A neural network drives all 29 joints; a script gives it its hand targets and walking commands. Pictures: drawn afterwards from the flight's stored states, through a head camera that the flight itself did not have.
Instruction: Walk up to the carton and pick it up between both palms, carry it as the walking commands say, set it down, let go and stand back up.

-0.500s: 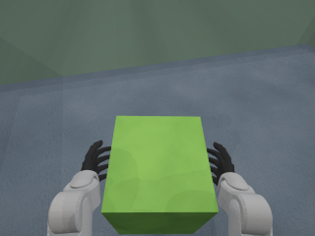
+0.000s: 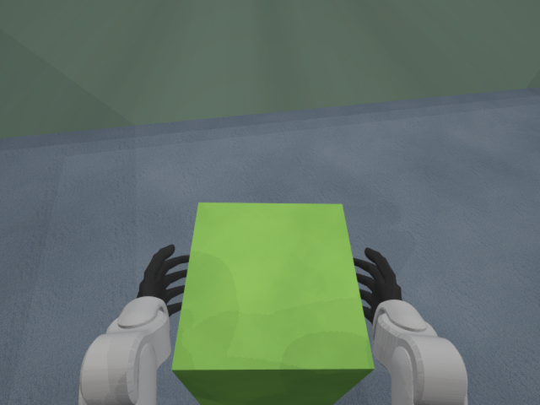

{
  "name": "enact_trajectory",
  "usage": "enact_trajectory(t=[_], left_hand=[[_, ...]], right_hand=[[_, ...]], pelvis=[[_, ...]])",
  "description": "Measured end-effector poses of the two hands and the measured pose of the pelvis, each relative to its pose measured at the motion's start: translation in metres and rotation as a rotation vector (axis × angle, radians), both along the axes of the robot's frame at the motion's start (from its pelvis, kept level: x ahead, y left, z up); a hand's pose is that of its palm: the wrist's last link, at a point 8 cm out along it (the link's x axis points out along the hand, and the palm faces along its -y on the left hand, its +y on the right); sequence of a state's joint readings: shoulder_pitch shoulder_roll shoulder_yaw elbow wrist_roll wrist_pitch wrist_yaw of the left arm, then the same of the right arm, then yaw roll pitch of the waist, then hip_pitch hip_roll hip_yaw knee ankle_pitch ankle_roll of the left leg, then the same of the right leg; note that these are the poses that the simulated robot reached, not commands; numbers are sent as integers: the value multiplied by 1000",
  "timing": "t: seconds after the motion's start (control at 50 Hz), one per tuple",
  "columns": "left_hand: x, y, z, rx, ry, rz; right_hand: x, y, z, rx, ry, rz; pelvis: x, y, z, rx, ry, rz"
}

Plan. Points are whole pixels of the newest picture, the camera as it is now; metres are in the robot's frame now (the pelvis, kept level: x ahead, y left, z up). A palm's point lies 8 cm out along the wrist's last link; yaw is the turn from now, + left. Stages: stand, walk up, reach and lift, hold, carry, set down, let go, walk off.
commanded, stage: carry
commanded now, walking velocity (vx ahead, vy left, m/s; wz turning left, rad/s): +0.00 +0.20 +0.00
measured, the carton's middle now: (268, 311) +0.27 +0.01 +0.02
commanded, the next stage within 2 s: none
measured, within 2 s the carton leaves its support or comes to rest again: neither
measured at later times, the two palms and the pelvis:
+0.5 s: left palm (61, 320) +0.21 +0.25 +0.10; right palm (312, 331) +0.21 -0.04 +0.10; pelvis -0.03 +0.11 +0.00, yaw +0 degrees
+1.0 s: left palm out of the picture +0.19 +0.31 +0.11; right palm (262, 359) +0.17 +0.02 +0.10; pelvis -0.06 +0.17 +0.01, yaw -1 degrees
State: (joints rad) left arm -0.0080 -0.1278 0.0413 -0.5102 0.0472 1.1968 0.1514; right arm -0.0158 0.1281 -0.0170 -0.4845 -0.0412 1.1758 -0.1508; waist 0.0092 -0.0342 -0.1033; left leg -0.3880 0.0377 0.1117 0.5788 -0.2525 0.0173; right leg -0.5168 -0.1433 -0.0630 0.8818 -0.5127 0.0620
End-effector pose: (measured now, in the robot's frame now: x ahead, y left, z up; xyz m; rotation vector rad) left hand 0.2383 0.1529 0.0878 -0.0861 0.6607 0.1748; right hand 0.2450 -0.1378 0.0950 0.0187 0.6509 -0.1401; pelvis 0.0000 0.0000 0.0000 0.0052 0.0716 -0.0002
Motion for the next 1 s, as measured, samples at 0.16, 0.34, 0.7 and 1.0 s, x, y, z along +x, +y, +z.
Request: enact_trajectory(t=[0.16, 0.34, 0.7, 1.0], left_hand=[[-8, 18, 7, 20, -11, -27], [-23, 37, 9, 65, 33, -64], [-47, 155, 3, -16, 12, 4], [-52, 154, 17, 28, -7, -72]], right_hand=[[-18, 18, -1, 21, -10, -28], [-40, 37, -9, 67, 33, -66], [-48, 155, 4, -15, 13, 3], [-72, 154, 10, 23, -5, -69]], pelvis=[[-13, 26, 0, -4, 4, -12], [-25, 56, 7, 23, -10, -17], [-46, 153, 6, -18, -15, -4], [-58, 172, 8, -11, -37, -22]])
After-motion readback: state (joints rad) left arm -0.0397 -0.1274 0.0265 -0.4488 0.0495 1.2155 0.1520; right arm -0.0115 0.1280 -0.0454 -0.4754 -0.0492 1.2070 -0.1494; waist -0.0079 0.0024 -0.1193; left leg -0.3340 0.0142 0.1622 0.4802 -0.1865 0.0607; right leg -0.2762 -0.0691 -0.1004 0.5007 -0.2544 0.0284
